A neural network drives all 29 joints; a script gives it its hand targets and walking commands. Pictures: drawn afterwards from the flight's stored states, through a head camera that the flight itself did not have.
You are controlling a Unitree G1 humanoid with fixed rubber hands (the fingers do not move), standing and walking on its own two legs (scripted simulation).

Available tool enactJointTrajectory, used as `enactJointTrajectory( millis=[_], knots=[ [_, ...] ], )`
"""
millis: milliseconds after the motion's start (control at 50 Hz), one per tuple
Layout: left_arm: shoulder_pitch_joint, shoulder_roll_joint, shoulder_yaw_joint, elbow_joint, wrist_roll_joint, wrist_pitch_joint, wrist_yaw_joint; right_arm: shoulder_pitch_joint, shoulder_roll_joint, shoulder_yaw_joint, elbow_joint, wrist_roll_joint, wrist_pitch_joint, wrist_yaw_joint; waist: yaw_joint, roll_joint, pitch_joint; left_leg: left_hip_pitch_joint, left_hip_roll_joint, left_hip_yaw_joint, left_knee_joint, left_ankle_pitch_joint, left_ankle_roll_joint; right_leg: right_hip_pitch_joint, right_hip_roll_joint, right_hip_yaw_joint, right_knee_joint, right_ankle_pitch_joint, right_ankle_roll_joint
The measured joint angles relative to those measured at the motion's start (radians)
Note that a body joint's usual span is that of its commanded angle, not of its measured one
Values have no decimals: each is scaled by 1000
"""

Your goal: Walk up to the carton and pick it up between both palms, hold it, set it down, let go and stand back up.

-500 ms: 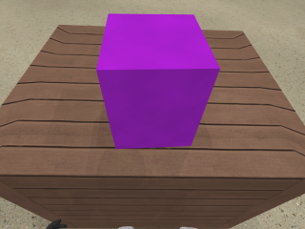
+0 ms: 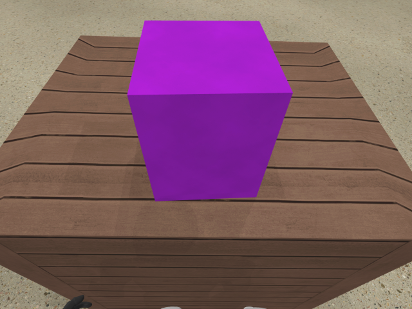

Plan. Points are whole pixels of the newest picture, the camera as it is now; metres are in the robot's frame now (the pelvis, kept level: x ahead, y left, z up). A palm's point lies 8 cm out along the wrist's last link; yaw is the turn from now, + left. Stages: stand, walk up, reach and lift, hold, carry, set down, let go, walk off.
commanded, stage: walk up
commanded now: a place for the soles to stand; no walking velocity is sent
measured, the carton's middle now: (204, 115) +0.43 +0.04 +0.16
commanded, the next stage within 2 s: reach and lift in 1.16 s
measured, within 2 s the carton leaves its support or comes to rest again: neither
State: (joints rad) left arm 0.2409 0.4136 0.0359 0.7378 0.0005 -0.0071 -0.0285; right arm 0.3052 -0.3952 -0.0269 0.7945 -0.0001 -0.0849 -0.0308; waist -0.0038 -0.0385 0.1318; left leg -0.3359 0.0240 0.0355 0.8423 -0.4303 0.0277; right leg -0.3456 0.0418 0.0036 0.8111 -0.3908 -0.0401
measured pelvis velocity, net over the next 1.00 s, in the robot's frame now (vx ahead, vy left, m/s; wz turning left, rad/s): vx -0.06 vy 0.01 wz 0.01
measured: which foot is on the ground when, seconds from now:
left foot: down 0.00-1.00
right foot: down 0.00-1.00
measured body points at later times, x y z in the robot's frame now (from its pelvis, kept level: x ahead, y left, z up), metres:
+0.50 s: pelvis -0.04 -0.01 +0.00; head -0.04 +0.01 +0.44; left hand +0.06 +0.31 -0.11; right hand +0.06 -0.33 -0.10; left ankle +0.00 +0.11 -0.69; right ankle +0.03 -0.11 -0.70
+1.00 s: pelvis -0.06 +0.01 +0.00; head -0.01 +0.03 +0.44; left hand +0.04 +0.32 -0.12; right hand +0.04 -0.30 -0.10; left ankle -0.04 +0.11 -0.70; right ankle +0.03 -0.11 -0.70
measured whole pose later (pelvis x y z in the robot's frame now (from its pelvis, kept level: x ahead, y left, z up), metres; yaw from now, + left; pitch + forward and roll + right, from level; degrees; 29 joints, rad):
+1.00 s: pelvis -0.06 +0.01 +0.00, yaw +0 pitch -5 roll -1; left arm 0.23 0.41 0.02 0.74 0.00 0.00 0.00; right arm 0.23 -0.39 -0.02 0.80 0.00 -0.03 -0.02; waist 0.01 -0.03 0.18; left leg -0.34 0.00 0.04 0.87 -0.45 0.04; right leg -0.43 0.02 0.01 0.80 -0.29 -0.03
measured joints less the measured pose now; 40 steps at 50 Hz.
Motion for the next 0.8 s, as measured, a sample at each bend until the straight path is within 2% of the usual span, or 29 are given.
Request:
enactJointTrajectory(
  millis=[160, 300, 440, 500, 560, 620, 700, 760, 800],
  knots=[
    [0, 0, -2, 0, 0, -1, 13, -23, 0, 1, 0, 0, 58, 0, 5, 1, 5, 0, -1, -1, 3, 5, -5, 2, -1, -1, 0, 10, 0],
    [-5, 0, 3, 0, 0, 7, 24, -24, 0, 2, 0, 0, 73, 0, 5, 1, 5, 0, -4, 0, 4, 26, 2, 2, -5, -1, 2, 23, 0],
    [-1, 0, 6, 0, 0, 14, 24, -34, 0, 2, 0, 0, 95, 0, 36, 8, 8, 0, -4, -1, 4, 41, 2, -4, -5, -2, 16, 29, 0],
    [1, 0, 9, 0, 0, 14, 24, -40, 0, -8, 1, 0, 107, 0, 43, 12, 12, -15, -7, -3, 73, -13, 2, -11, -8, -1, 16, 46, 0],
    [0, 0, 9, 0, 0, 14, 24, -40, 0, -26, 0, 0, 105, 6, 37, 16, 10, -15, -7, -5, 104, -14, 2, -45, -9, -2, 16, 57, 0],
    [-3, 0, 7, 0, 0, 13, 24, -41, 1, -37, -1, 0, 87, 12, 17, 18, 16, -8, -10, -5, 29, -60, 2, -105, -11, -4, 16, 76, 0],
    [-9, 0, -3, 2, 0, 13, 24, -37, 2, -17, 2, 0, 74, 15, 5, 7, 60, -7, -19, 5, 26, -18, 10, -97, -18, 8, 13, 52, 0],
    [-9, 0, -1, 1, 0, 12, 24, -38, 2, -11, 2, 0, 63, 15, 6, 7, 58, -7, -20, 5, 26, -17, 12, -94, -18, 8, 8, 47, 0],
    [-9, 0, 0, 1, 0, 12, 24, -43, 2, -7, 2, 0, 58, 15, 9, 7, 56, -7, -20, 5, 26, -18, 12, -89, -18, 8, -10, 106, 0]
  ],
)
